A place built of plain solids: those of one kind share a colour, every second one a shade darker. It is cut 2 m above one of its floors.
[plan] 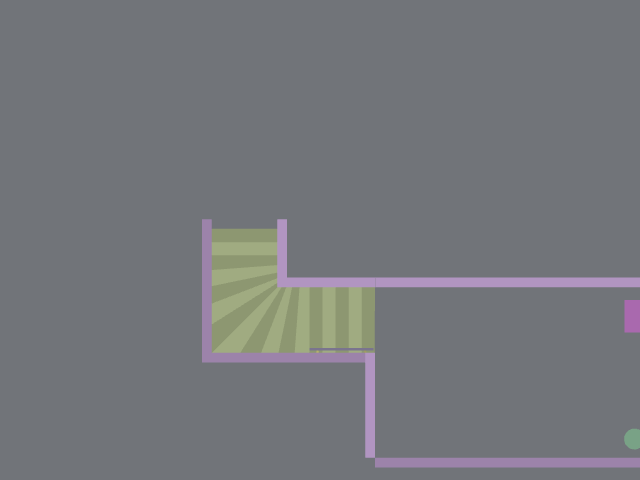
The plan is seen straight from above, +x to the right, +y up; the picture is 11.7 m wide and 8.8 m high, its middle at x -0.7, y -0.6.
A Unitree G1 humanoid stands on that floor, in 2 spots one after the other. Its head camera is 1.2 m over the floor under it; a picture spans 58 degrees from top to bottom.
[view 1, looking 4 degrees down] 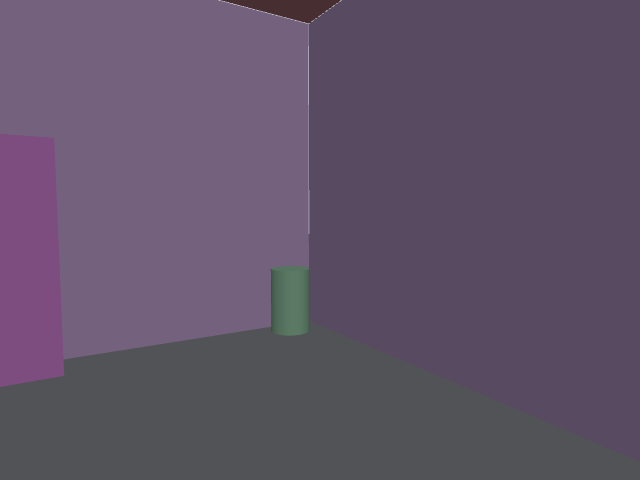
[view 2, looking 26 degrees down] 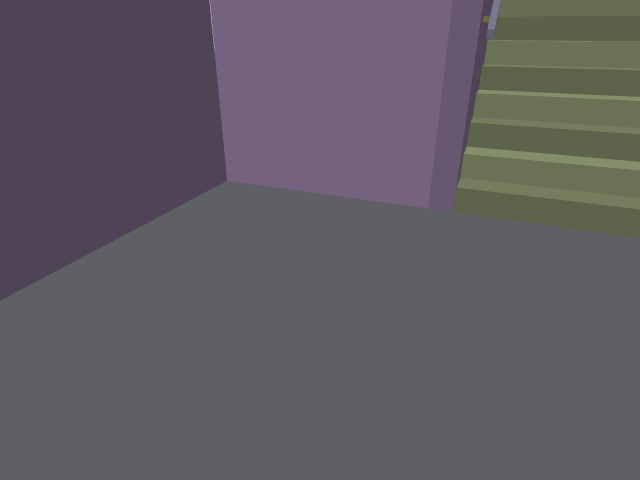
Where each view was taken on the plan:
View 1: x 1.31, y -2.25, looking -32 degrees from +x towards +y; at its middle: wall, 4.44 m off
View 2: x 3.39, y -2.47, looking -158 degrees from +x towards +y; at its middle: ground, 2.74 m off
